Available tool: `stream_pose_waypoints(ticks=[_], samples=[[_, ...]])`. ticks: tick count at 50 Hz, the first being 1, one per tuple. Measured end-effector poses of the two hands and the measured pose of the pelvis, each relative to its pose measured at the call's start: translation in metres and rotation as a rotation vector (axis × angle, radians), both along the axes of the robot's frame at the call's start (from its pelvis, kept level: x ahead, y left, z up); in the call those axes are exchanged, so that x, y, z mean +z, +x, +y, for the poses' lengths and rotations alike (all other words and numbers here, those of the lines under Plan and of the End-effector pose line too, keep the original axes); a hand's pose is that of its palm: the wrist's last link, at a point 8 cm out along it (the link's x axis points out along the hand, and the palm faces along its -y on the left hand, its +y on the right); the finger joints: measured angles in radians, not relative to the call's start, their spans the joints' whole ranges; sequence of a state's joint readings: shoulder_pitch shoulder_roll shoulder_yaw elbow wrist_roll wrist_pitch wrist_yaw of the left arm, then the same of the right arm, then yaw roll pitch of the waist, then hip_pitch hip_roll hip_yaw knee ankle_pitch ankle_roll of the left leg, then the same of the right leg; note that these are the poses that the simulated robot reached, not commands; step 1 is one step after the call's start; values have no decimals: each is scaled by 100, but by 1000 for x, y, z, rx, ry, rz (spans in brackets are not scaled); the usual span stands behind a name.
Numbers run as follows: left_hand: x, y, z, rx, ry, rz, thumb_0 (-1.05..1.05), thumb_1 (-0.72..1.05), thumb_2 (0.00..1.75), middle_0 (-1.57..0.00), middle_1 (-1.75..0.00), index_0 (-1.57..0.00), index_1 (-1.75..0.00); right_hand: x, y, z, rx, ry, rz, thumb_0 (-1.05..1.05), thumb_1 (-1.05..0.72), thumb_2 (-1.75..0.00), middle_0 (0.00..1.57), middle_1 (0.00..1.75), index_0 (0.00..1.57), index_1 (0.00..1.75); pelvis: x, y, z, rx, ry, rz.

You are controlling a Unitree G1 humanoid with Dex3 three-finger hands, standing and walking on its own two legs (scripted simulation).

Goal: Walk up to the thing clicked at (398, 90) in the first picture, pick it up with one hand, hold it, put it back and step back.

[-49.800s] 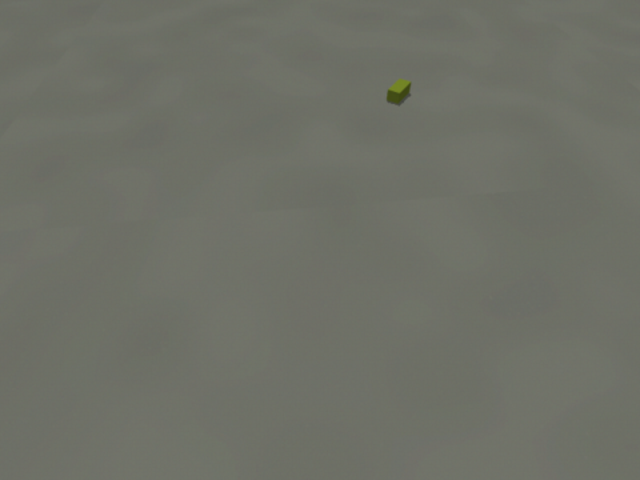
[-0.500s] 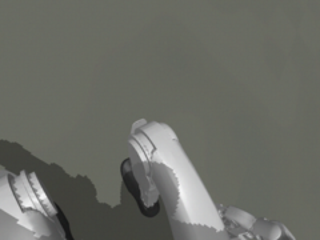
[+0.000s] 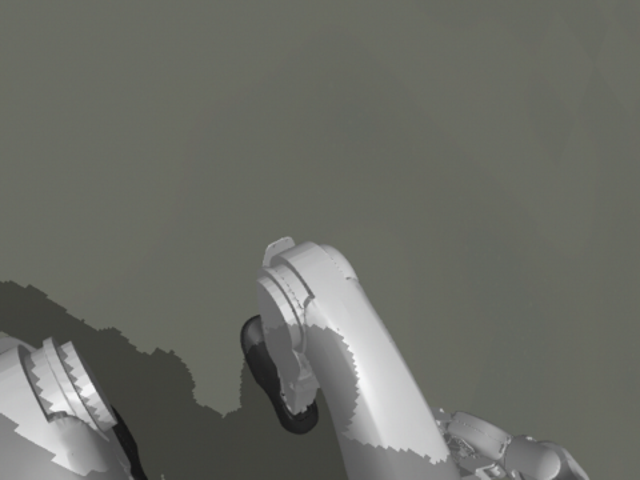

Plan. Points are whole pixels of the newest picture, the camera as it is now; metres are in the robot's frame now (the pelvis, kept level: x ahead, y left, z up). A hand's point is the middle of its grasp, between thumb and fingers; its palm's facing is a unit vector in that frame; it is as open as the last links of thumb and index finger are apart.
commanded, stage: close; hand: left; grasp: from above
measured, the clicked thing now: out of the picture +0.39 +0.36 -0.28
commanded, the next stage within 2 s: settle in 0.70 s
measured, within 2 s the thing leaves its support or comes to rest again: leaves its support in 1.22 s
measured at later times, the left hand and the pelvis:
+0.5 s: hand out of the picture +0.39 +0.35 -0.24, palm faces +0.15 -0.48 -0.87, open 11.2 cm; pelvis +0.00 +0.00 +0.00, yaw +0 degrees
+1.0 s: hand out of the picture +0.38 +0.35 -0.24, palm faces +0.15 -0.48 -0.86, open 10.8 cm; pelvis +0.00 +0.00 +0.00, yaw +0 degrees
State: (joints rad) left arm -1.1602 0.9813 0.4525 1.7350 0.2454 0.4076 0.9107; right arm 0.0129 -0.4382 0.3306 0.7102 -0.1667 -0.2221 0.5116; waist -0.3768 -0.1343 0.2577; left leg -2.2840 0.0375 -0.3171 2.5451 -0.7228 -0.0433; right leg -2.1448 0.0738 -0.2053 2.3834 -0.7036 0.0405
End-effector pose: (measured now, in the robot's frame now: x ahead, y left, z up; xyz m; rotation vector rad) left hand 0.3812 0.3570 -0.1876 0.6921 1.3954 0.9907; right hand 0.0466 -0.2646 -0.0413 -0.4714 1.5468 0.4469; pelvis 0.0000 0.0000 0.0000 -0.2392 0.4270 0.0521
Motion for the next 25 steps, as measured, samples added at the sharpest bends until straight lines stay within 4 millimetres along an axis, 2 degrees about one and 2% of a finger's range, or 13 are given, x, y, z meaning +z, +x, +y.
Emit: stream_pose_waypoints(ticks=[25], samples=[[0,-3,1,-25,-20,-5,-1,-10,75,-39,-74,-42,-77,-5,2,3,-5,11,-24,0,-94,-91,19,29,19,30,-1,-1,0,-3,4,-3]])
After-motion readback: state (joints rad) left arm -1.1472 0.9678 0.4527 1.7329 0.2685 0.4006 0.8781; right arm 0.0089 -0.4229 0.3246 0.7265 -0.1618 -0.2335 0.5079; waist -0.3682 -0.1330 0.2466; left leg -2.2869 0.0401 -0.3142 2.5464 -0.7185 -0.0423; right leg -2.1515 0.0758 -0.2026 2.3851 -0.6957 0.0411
